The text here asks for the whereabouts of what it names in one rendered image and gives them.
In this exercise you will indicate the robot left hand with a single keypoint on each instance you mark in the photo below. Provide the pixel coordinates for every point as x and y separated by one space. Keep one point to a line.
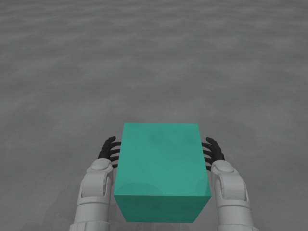
106 151

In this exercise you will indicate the left robot forearm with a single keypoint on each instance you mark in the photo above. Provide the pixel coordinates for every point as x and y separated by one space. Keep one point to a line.
94 198

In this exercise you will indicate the right robot forearm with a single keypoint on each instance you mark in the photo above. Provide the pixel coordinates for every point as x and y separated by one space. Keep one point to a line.
232 199

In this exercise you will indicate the robot right hand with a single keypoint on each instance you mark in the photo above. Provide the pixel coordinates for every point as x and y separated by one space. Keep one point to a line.
215 152

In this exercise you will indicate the carton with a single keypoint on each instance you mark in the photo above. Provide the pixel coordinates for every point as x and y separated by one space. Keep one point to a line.
161 175

